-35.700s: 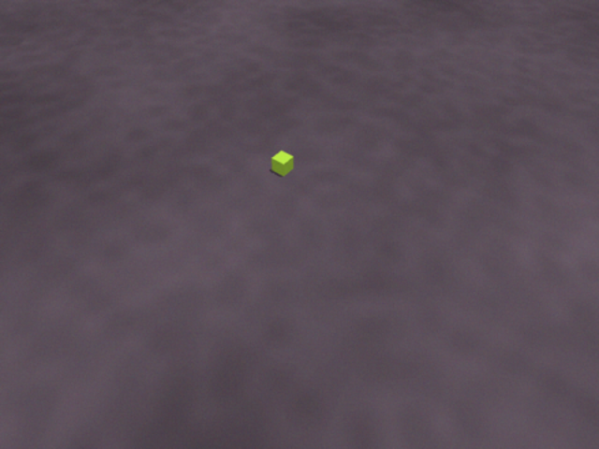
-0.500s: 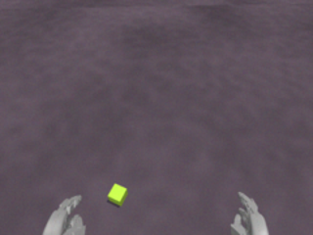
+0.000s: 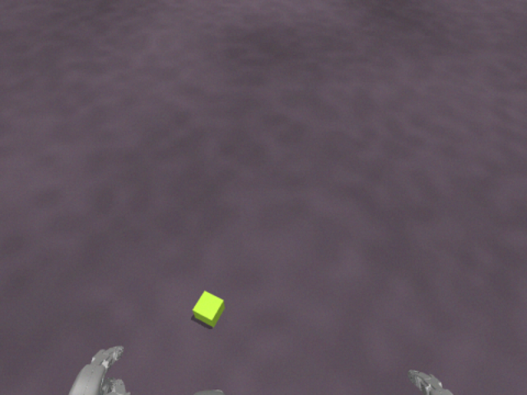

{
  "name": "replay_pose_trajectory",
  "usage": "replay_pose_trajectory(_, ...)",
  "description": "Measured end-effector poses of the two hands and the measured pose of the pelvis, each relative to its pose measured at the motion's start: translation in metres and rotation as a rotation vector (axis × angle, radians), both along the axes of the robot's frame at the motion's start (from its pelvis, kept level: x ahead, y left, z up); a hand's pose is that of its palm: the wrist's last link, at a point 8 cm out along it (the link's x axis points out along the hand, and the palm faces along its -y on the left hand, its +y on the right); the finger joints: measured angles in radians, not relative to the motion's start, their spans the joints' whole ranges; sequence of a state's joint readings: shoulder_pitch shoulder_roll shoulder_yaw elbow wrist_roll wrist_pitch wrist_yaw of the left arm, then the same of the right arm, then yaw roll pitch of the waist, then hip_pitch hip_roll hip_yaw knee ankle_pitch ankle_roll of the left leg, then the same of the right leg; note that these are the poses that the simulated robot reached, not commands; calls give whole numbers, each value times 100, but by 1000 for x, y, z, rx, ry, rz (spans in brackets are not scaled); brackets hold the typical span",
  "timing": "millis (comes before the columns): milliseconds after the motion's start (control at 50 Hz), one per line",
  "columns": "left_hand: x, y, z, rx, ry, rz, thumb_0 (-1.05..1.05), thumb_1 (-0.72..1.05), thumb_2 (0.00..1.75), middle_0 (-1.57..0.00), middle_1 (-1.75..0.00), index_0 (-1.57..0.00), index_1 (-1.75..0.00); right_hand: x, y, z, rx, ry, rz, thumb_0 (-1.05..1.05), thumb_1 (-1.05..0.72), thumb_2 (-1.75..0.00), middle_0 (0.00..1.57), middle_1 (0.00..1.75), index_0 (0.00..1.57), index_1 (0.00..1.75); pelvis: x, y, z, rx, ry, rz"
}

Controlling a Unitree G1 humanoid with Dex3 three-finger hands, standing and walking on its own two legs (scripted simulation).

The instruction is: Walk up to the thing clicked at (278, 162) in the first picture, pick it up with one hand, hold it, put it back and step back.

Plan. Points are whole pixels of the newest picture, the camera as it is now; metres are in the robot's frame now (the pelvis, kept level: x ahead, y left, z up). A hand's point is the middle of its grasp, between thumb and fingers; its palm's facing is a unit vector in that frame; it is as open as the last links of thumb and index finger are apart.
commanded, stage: stand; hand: left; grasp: from above
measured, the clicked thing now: (209, 309) +0.48 +0.20 -0.70
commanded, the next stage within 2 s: none
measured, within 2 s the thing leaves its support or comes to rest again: neither
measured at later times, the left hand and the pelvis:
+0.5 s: hand out of the picture +0.06 +0.23 -0.13, palm faces +0.03 -0.95 -0.32, open 7.4 cm; pelvis +0.00 +0.00 +0.03, yaw +0 degrees
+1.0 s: hand out of the picture +0.06 +0.23 -0.12, palm faces +0.00 -0.95 -0.32, open 7.4 cm; pelvis +0.00 -0.01 +0.04, yaw -1 degrees
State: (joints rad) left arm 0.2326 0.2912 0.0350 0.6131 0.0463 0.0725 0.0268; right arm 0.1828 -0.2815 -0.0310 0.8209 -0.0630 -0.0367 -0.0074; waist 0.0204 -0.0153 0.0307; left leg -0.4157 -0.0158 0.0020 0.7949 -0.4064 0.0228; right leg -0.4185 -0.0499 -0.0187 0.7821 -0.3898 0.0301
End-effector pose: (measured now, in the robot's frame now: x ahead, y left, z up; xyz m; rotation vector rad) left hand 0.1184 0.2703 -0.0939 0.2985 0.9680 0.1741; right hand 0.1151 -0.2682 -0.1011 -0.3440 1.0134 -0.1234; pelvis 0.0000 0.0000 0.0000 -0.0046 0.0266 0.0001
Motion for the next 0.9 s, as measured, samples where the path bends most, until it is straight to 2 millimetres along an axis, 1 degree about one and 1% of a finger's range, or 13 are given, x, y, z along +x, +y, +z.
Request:
replay_pose_trajectory(80,-24,8,-6,2,88,35,1,90,90,-20,-30,-20,-30,-14,-6,4,-7,53,-40,1,-90,-90,21,30,21,30,3,2,8,0,-21,0)
replay_pose_trajectory(160,-43,10,-7,-6,155,69,1,90,90,-20,-30,-20,-30,-24,-6,5,-4,94,-66,1,-91,-90,21,30,20,30,7,3,16,-1,-41,0)
replay_pose_trajectory(240,-56,8,-5,-15,201,88,1,90,90,-20,-30,-20,-30,-29,-3,7,11,118,-84,1,-91,-90,20,30,20,30,8,4,22,1,-59,-1)
replay_pose_trajectory(320,-63,6,-3,-19,229,100,1,90,90,-20,-30,-20,-30,-33,0,7,26,134,-97,0,-91,-90,21,30,20,30,7,3,28,4,-76,-2)
replay_pose_trajectory(440,-69,4,1,-16,252,103,0,90,90,-20,-30,-20,-30,-41,0,7,41,158,-113,0,-91,-90,21,30,21,30,4,1,33,7,-90,-3)
replay_pose_trajectory(580,-71,3,5,-6,262,102,0,90,90,-20,-30,-20,-30,-51,-9,8,41,184,-129,0,-91,-90,21,30,20,30,1,-4,36,8,-98,-2)
replay_pose_trajectory(740,-71,2,6,-4,271,97,0,90,90,-20,-30,-20,-30,-61,-20,11,27,211,-144,0,-91,-90,21,30,20,30,-1,-8,38,4,-99,-3)
replay_pose_trajectory(900,-67,1,6,-7,271,89,0,90,90,-20,-30,-20,-30,-65,-26,14,16,218,-148,0,-91,-90,20,30,20,30,-2,-10,39,5,-98,-7)
